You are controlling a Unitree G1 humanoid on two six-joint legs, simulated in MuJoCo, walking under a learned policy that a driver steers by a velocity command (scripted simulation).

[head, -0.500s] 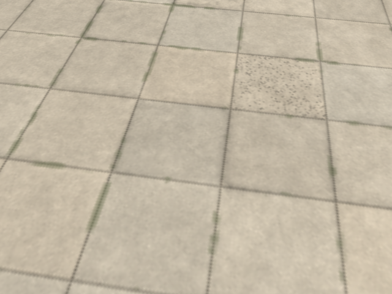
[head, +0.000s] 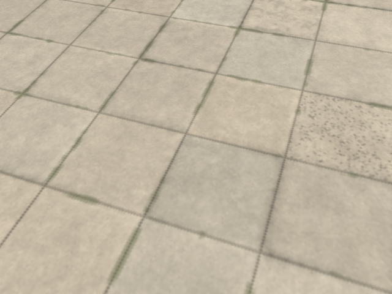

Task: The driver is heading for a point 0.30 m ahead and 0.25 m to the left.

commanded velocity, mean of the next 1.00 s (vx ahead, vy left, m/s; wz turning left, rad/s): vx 0.26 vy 0.00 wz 0.29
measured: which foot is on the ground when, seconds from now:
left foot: up 0.00-0.28, down 0.30-1.00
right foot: down 0.00-0.30, up 0.32-0.72, down 0.74-1.00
